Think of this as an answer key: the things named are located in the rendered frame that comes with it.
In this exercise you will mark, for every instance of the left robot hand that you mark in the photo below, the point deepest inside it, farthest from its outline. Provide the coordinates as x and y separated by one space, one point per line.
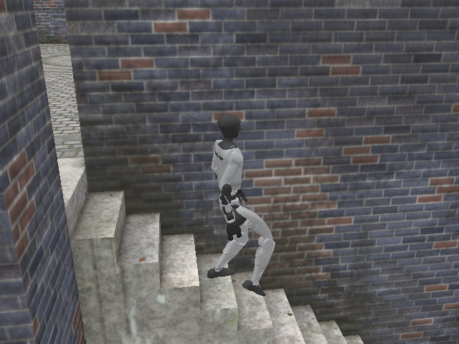
242 195

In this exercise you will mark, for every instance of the robot torso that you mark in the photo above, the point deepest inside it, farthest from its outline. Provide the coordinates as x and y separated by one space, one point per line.
221 162

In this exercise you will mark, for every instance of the robot right forearm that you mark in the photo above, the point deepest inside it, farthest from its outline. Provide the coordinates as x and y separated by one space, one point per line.
228 214

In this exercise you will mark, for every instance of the robot right upper arm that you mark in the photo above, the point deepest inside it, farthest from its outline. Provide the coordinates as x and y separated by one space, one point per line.
234 162

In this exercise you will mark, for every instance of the right robot hand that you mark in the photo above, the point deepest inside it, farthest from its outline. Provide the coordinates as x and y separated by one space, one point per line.
233 229

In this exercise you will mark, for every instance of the left robot foot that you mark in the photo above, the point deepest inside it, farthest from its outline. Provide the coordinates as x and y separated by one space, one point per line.
222 273

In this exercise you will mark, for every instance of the robot left upper arm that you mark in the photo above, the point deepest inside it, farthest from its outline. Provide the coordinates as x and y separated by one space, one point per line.
214 166

